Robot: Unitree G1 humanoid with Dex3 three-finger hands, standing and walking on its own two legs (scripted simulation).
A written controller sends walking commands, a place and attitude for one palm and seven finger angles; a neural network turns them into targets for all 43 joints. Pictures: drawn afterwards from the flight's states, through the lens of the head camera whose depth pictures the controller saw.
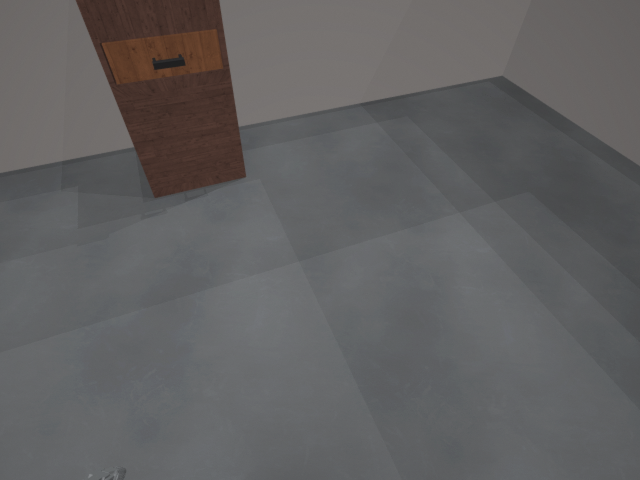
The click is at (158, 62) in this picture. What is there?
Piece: drawer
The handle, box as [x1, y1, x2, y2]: [152, 54, 185, 69]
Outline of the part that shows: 184,60 180,54 178,54 178,58 157,61 154,58 152,58 154,69 185,65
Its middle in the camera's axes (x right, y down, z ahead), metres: -0.55 -0.64 +1.39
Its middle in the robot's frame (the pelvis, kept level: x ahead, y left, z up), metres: +1.43 +0.62 -0.15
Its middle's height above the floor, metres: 0.62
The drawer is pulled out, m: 0.00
